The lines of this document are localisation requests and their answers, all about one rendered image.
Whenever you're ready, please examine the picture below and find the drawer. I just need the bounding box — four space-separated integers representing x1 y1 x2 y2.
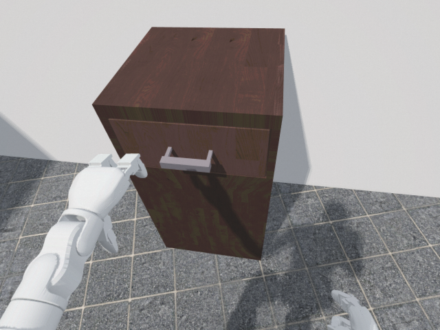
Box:
109 118 270 177

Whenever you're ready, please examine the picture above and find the robot left forearm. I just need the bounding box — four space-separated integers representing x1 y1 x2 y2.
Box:
0 208 104 330

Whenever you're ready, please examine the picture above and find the cabinet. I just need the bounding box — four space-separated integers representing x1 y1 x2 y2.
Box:
92 27 285 261

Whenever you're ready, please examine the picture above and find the handle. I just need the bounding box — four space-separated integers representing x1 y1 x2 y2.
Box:
159 147 213 173

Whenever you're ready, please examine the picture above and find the robot right hand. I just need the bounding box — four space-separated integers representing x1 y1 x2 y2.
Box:
327 290 379 330

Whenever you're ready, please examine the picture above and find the robot left hand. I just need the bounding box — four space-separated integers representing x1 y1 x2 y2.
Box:
68 153 148 254

